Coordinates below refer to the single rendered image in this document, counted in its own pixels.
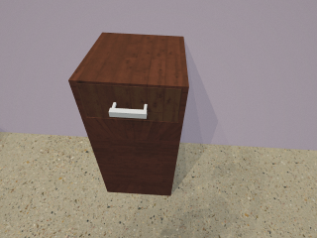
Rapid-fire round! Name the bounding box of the cabinet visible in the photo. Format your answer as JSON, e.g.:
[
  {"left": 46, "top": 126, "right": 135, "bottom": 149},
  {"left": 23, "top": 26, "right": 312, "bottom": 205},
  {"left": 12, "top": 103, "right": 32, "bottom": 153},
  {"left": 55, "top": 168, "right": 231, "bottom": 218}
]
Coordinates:
[{"left": 68, "top": 32, "right": 189, "bottom": 196}]

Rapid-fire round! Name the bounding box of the drawer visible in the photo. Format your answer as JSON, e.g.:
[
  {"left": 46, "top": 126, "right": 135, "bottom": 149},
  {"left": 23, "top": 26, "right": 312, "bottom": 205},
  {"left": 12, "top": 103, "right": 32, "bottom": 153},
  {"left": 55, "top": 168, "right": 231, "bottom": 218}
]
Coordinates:
[{"left": 76, "top": 83, "right": 181, "bottom": 122}]

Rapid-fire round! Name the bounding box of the handle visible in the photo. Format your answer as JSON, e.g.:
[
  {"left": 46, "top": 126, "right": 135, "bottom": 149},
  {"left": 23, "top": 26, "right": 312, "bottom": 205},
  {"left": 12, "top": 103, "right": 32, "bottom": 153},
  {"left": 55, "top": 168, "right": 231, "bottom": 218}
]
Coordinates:
[{"left": 108, "top": 102, "right": 148, "bottom": 119}]

